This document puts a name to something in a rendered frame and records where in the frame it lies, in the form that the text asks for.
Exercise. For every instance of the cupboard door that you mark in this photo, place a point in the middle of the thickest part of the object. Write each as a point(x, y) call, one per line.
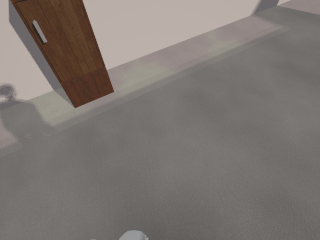
point(70, 46)

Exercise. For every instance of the left robot thigh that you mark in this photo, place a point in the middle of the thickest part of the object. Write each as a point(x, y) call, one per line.
point(134, 235)

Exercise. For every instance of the handle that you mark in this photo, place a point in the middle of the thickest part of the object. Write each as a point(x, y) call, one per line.
point(39, 31)

